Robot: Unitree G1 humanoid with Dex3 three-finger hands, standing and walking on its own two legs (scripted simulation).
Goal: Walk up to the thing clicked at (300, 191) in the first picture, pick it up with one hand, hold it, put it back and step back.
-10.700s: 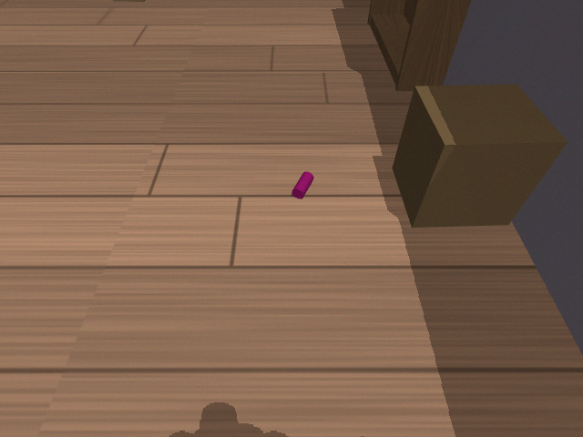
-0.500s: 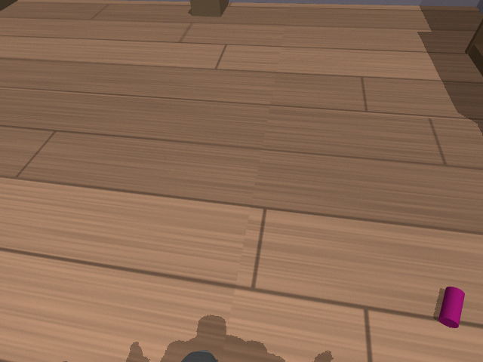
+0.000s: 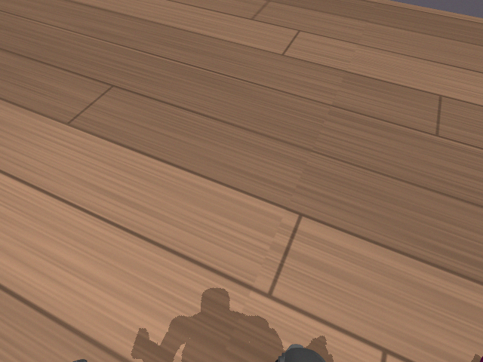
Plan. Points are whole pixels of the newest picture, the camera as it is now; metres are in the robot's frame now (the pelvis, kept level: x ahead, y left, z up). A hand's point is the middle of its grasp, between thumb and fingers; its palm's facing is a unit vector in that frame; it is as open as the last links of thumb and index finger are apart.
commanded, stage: walk up
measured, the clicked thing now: out of the picture +0.17 -0.81 -0.71
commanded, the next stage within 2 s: stand in 1.06 s
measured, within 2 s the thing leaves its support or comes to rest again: neither
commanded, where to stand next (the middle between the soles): +0.06 +0.00 m, yaw +13 degrees
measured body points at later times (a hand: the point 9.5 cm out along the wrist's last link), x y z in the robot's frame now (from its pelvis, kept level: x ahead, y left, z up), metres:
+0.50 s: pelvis -0.01 +0.00 +0.00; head +0.02 +0.02 +0.45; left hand +0.01 +0.34 -0.12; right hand +0.11 -0.31 -0.10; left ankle -0.01 +0.11 -0.71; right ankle +0.06 -0.14 -0.68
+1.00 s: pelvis +0.00 -0.01 +0.02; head +0.01 +0.00 +0.47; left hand -0.01 +0.32 -0.10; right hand +0.20 -0.25 -0.10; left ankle -0.01 +0.11 -0.71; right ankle +0.05 -0.14 -0.71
